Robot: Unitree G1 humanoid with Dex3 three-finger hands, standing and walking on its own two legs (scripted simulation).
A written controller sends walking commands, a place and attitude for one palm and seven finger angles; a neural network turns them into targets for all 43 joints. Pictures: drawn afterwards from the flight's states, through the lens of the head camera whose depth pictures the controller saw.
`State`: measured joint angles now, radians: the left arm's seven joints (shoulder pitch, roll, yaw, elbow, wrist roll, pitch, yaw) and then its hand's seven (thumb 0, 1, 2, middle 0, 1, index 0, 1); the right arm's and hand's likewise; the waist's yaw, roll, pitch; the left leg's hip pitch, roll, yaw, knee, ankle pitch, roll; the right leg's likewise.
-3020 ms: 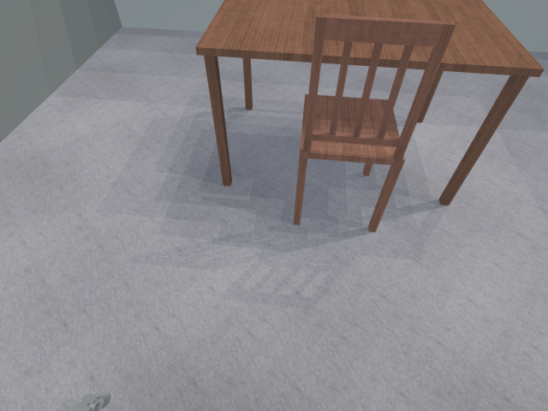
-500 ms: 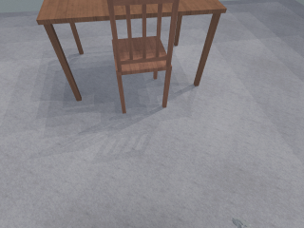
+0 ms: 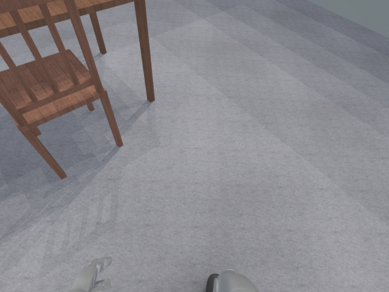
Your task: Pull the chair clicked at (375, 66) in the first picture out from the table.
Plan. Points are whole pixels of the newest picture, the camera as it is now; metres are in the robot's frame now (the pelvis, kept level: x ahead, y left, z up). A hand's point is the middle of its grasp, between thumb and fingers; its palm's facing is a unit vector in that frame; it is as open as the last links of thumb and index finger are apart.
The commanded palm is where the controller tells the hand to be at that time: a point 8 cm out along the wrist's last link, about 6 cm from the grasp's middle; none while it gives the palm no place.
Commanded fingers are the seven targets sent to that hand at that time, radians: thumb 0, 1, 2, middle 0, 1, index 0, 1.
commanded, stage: walk to a spot facing it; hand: left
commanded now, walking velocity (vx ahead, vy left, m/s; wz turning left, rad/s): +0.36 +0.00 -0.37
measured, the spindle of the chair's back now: (37, 57) +0.86 +0.54 -0.07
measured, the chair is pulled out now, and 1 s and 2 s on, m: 0.00 0.00 0.00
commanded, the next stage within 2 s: turn to face it in 0.74 s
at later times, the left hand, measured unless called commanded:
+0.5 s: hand (106, 235) +0.27 +0.21 -0.17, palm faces -0.11 -0.98 -0.16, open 7.3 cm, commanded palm none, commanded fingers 0.00 0.90 0.90 -0.20 -0.30 -0.20 -0.30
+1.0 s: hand (173, 144) +0.56 +0.05 -0.17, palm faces -0.37 -0.90 -0.23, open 7.3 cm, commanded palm none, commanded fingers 0.00 0.90 0.90 -0.20 -0.30 -0.20 -0.30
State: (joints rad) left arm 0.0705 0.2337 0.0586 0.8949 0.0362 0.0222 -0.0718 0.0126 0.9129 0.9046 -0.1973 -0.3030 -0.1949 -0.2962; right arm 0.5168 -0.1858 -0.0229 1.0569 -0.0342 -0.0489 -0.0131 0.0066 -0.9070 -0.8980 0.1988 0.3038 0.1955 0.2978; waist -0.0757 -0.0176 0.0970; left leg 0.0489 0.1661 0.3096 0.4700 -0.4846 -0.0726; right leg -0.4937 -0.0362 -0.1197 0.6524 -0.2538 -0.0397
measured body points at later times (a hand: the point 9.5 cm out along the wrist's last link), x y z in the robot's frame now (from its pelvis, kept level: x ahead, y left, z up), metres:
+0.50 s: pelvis +0.21 +0.02 +0.01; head +0.20 +0.06 +0.46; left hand +0.28 +0.27 -0.16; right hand +0.22 -0.21 -0.12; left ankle +0.23 +0.11 -0.72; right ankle +0.13 -0.10 -0.63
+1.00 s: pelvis +0.39 -0.08 -0.01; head +0.42 -0.10 +0.44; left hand +0.58 +0.10 -0.15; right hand +0.25 -0.25 -0.17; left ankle +0.32 +0.11 -0.62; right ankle +0.45 -0.15 -0.72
